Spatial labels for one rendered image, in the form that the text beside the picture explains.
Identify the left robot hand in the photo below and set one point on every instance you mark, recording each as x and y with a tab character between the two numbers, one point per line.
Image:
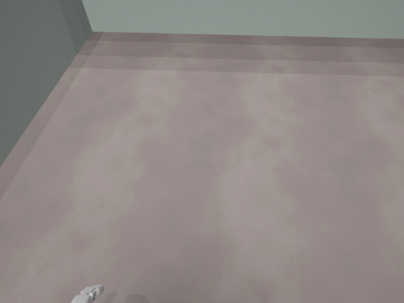
89	294

